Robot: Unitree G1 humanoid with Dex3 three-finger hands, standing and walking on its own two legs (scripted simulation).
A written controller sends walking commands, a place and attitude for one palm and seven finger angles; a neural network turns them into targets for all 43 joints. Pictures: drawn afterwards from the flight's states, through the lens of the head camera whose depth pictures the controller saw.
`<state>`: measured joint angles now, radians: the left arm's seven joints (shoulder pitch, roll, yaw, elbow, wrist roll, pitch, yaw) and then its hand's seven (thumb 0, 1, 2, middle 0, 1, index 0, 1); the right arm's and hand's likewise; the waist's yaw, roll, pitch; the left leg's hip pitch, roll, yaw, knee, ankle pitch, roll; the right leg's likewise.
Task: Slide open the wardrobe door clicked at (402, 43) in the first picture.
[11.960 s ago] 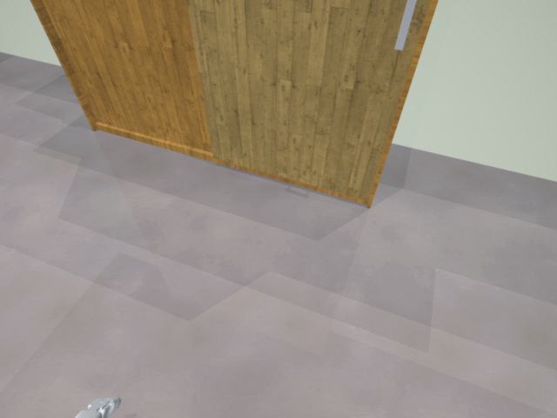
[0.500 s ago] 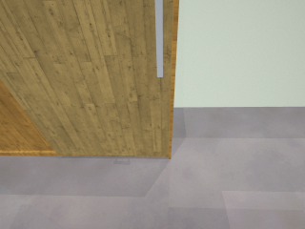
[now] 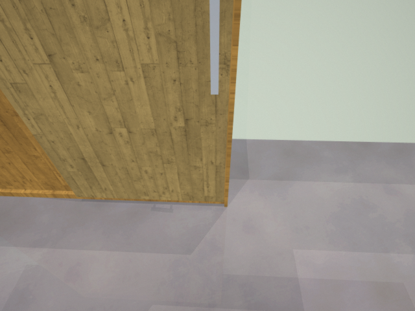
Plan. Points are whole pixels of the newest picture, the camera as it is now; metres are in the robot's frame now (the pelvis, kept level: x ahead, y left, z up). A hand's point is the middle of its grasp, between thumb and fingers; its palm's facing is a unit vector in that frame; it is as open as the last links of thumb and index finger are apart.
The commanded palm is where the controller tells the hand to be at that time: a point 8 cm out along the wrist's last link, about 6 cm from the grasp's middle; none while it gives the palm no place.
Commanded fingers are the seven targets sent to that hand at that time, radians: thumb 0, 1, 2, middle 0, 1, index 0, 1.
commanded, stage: look again from close up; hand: right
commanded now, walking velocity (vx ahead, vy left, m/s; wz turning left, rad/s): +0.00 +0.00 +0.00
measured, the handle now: (214, 38) +0.78 +0.02 +0.19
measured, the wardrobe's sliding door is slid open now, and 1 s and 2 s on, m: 0.00 0.00 0.00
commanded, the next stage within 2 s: shuffle to correct the standing spot in 1.18 s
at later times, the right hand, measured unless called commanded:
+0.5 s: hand out of the picture -0.03 -0.16 -0.18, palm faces +0.03 +0.99 -0.11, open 7.4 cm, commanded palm none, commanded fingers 0.00 -0.90 -0.90 0.20 0.30 0.20 0.30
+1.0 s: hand out of the picture -0.04 -0.19 -0.17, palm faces +0.03 +0.99 -0.15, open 7.4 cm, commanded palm none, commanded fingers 0.00 -0.90 -0.90 0.20 0.30 0.20 0.30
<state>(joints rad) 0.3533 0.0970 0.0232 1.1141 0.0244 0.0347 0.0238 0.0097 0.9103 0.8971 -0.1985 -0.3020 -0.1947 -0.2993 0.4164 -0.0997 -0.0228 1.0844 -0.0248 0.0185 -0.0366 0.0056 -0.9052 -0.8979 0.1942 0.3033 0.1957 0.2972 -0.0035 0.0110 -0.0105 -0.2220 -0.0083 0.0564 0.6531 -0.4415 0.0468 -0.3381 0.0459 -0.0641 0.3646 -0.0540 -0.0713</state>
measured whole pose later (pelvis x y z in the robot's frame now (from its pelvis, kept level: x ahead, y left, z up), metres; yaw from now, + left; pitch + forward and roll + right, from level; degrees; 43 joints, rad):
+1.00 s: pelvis -0.01 -0.04 +0.00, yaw +1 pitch +0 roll +0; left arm 0.31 0.12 -0.01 1.14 0.02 -0.02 0.04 0.02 0.92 0.90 -0.20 -0.30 -0.20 -0.30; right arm 0.35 -0.11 0.00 1.12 -0.01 -0.01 -0.03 0.01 -0.91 -0.90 0.19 0.30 0.19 0.30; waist 0.00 0.02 0.03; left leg -0.12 0.04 0.06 0.41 -0.29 -0.01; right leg -0.20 0.05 -0.07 0.39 -0.19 -0.06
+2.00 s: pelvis +0.17 +0.03 -0.03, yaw -1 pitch +1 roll +0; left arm 0.11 0.14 0.04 1.02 0.04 -0.06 0.02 0.01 0.92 0.90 -0.20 -0.30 -0.19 -0.30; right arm 0.57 -0.04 0.00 1.20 -0.02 -0.04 -0.01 0.01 -0.90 -0.90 0.20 0.30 0.20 0.30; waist -0.02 0.04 0.07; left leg -0.04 -0.03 0.17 0.74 -0.51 0.06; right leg -0.44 -0.04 -0.21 0.67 -0.23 -0.10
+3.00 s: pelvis +0.36 +0.09 +0.00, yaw -1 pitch +1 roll +3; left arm 0.10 0.12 0.02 0.93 0.02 0.01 0.04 0.01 0.91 0.90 -0.20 -0.30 -0.20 -0.30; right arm 0.21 -0.22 -0.08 1.01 -0.02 0.05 -0.04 0.01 -0.91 -0.90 0.20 0.30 0.20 0.30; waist -0.03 0.05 0.09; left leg -0.45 0.01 -0.02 1.23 -0.43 -0.05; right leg -0.33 0.00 -0.13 0.50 -0.19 -0.11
